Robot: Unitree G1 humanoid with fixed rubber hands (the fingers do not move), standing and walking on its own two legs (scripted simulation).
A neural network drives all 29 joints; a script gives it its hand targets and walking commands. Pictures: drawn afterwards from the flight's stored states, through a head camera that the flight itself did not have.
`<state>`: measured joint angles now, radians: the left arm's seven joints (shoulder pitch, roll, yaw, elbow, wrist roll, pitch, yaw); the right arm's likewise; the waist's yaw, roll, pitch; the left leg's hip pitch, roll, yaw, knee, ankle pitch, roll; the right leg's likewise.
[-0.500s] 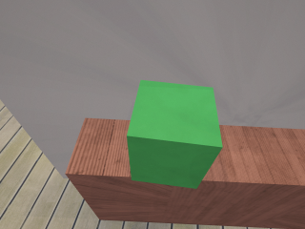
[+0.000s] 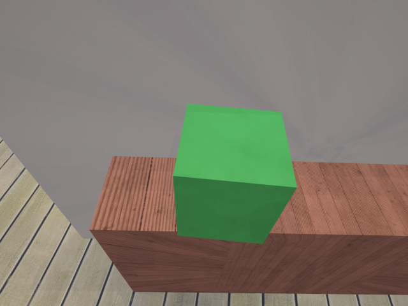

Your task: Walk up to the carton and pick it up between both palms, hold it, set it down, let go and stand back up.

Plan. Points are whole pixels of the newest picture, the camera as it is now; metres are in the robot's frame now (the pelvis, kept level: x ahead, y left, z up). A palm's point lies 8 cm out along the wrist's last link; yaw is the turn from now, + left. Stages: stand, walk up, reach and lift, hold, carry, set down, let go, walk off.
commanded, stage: walk up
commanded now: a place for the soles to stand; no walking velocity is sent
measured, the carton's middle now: (226, 177) +0.40 -0.05 +0.01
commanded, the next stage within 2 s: reach and lift in 1.28 s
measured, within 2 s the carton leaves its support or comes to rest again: neither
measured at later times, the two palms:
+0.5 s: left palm out of the picture +0.01 +0.24 -0.14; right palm out of the picture +0.03 -0.24 -0.14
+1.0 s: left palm out of the picture -0.01 +0.24 -0.14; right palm out of the picture +0.00 -0.26 -0.14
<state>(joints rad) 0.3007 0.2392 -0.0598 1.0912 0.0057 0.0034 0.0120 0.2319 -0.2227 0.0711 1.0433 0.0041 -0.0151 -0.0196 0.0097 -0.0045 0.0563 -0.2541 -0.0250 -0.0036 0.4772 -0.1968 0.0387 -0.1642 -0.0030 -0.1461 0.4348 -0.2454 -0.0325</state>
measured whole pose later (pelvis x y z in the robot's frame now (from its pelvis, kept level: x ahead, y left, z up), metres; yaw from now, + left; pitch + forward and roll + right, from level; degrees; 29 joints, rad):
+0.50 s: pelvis +0.00 +0.00 +0.00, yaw -1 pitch -1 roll -1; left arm 0.25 0.23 -0.05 1.06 0.00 0.01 0.02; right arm 0.21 -0.23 0.07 1.06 0.00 -0.02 -0.03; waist 0.00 0.02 0.06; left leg -0.29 -0.02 0.00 0.52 -0.21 0.03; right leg -0.20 0.00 -0.13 0.48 -0.26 -0.04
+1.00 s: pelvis -0.02 -0.01 +0.00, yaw +0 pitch -1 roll -1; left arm 0.26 0.24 -0.04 1.06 0.00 0.02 0.01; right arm 0.24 -0.24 0.05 1.04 -0.01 -0.01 -0.03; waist -0.01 0.02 0.06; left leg -0.32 -0.01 -0.02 0.50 -0.17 0.02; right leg -0.24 0.01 -0.14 0.48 -0.23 -0.06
